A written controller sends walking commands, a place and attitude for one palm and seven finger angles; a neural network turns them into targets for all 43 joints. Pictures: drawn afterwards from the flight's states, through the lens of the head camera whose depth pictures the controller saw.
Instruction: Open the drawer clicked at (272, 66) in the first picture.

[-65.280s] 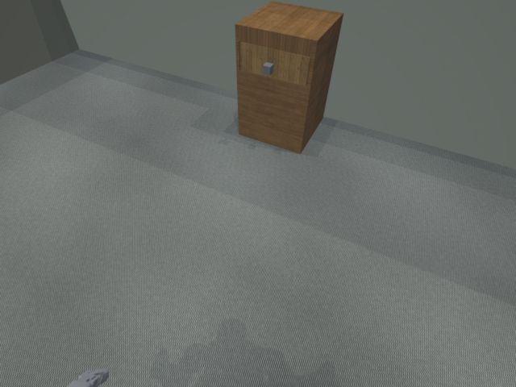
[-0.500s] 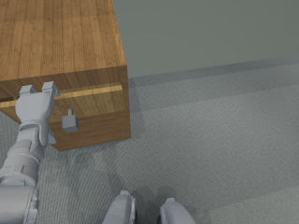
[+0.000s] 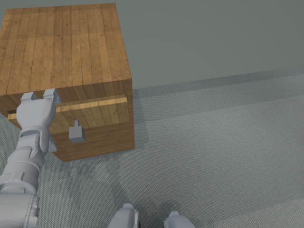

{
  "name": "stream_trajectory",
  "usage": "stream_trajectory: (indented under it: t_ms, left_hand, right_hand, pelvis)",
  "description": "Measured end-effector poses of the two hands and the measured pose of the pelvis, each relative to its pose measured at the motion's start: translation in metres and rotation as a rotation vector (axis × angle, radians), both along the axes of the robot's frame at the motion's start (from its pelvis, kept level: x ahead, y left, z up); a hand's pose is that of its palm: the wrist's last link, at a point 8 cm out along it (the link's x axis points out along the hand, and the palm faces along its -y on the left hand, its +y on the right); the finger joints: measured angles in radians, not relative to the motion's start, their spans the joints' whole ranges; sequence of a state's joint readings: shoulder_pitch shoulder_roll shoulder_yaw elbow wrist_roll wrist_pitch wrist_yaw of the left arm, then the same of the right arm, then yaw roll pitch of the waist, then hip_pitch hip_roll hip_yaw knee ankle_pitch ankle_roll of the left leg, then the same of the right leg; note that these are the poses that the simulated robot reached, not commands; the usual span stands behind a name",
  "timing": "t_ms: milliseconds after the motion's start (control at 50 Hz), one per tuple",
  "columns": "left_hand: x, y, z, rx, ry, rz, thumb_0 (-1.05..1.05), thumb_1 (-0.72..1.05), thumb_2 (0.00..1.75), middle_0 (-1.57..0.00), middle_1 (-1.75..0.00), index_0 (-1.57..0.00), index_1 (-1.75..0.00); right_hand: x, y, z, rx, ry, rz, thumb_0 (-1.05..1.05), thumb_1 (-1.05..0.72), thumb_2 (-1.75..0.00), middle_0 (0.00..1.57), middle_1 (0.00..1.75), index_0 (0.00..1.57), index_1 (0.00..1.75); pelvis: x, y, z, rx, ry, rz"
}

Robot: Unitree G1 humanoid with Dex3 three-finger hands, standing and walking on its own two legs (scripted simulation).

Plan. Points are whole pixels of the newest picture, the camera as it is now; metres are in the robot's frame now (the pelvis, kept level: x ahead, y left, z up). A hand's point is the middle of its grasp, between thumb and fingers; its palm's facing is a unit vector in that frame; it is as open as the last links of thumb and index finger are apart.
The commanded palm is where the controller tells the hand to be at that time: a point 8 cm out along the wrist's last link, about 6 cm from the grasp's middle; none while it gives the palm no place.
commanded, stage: lift the hand off the handle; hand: left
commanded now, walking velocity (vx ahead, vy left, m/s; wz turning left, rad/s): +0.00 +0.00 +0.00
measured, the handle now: (77, 129) +0.44 +0.28 -0.18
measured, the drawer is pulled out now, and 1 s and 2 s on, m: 0.03 0.03 0.03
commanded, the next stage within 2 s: draw the hand back to the body in 0.20 s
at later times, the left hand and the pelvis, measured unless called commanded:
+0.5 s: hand (43, 117) +0.39 +0.30 +0.01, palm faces +0.06 -0.07 -1.00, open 13.8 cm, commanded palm +0.35 +0.30 +0.07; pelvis +0.01 +0.01 +0.02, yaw -1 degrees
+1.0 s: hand (23, 143) +0.28 +0.26 +0.11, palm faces +0.27 -0.65 -0.71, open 13.8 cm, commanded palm +0.24 +0.29 +0.16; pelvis +0.01 -0.01 +0.06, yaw +3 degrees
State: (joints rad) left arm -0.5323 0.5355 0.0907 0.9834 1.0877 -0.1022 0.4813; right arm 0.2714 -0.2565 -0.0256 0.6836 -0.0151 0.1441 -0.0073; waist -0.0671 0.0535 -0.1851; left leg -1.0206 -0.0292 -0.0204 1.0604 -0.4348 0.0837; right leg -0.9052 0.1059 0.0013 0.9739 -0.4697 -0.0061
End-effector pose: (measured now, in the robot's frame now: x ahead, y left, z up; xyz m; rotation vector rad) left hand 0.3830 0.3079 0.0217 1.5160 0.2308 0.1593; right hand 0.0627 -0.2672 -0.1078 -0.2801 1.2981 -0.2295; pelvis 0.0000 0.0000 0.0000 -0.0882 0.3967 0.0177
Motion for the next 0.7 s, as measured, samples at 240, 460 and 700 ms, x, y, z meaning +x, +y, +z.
stream_trajectory:
  t_ms: [240, 460, 700]
  left_hand:
    - [-0.004, 0.003, 0.011, 0.006, 0.042, 0.017, 0.0, -0.49, 0.3, -0.31, -1.2, -0.31, -1.2]
    - [-0.008, -0.009, 0.028, -0.022, -0.075, -0.067, 0.0, -0.49, 0.3, -0.32, -1.2, -0.32, -1.2]
    - [-0.074, 0.002, 0.069, -0.016, -0.023, 0.095, 0.0, -0.49, 0.3, -0.31, -1.2, -0.31, -1.2]
  right_hand:
    - [0.002, 0.003, 0.01, 0.012, -0.012, -0.007, 0.01, -0.9, -0.9, 0.2, 0.3, 0.2, 0.3]
    - [0.004, 0.003, 0.011, 0.009, -0.01, -0.032, 0.01, -0.9, -0.9, 0.2, 0.3, 0.2, 0.3]
    - [0.069, 0.025, 0.041, 0.092, -0.229, 0.028, 0.01, -0.9, -0.9, 0.2, 0.3, 0.2, 0.3]
  pelvis:
    - [0.005, 0.001, 0.01, 0.007, -0.027, 0.001]
    - [0.01, 0.005, 0.013, 0.003, -0.037, -0.009]
    - [0.02, 0.005, 0.039, 0.03, -0.18, 0.012]
